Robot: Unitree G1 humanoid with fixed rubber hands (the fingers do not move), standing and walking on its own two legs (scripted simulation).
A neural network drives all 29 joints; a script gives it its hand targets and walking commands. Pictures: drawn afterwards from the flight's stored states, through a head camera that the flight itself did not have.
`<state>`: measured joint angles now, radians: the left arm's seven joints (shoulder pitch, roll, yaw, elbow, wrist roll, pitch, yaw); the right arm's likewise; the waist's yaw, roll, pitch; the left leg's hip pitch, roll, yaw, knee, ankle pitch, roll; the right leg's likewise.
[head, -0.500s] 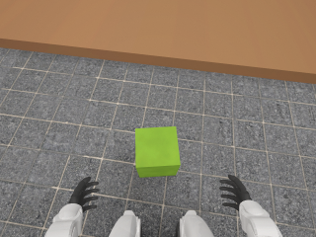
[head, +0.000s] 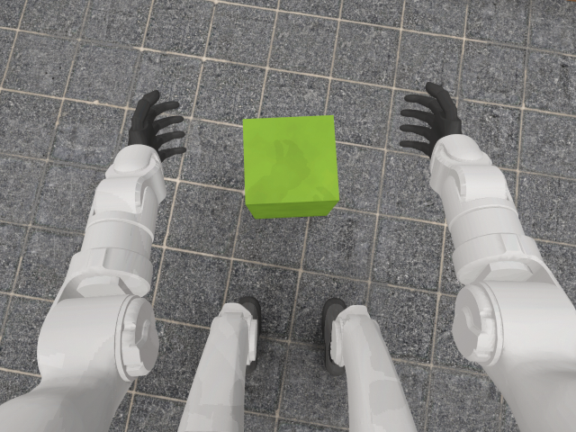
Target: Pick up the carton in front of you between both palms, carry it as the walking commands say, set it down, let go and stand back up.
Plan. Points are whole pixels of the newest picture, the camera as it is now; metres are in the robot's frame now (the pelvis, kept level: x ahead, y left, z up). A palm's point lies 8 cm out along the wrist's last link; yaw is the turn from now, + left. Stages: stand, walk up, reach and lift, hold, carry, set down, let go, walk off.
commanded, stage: reach and lift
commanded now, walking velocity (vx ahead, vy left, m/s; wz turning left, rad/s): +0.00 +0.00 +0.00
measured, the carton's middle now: (289, 173) +0.56 +0.02 -0.54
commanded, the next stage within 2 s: none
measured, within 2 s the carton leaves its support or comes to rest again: neither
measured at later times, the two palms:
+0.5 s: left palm (170, 112) +0.55 +0.21 -0.17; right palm (410, 103) +0.58 -0.17 -0.17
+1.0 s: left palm (206, 165) +0.54 +0.20 -0.41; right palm (372, 158) +0.56 -0.17 -0.41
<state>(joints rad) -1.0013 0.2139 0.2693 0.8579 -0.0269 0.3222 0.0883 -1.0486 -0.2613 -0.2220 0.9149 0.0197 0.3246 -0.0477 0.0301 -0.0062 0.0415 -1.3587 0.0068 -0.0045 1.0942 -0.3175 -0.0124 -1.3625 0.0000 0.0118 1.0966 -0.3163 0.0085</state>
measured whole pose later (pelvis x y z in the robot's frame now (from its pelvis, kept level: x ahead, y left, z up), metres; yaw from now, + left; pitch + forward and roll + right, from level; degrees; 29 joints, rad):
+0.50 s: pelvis +0.04 +0.00 -0.03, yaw +0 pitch +53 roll +0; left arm -1.22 0.19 0.48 0.90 0.12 0.10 0.02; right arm -1.28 -0.26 -0.41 0.97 -0.14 0.11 0.00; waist 0.03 0.00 -0.06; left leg -1.70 -0.02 -0.04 1.14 -0.35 -0.03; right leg -1.71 0.02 0.05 1.14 -0.35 0.02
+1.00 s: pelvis -0.02 +0.00 -0.25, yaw +1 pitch +43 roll +1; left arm -1.51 0.37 0.19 1.06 -0.17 0.14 0.11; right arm -1.56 -0.42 -0.11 1.11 0.17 0.15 -0.10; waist 0.03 0.00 0.29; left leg -2.23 -0.06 -0.05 2.04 -0.56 -0.06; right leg -2.24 0.06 0.05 2.05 -0.56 0.05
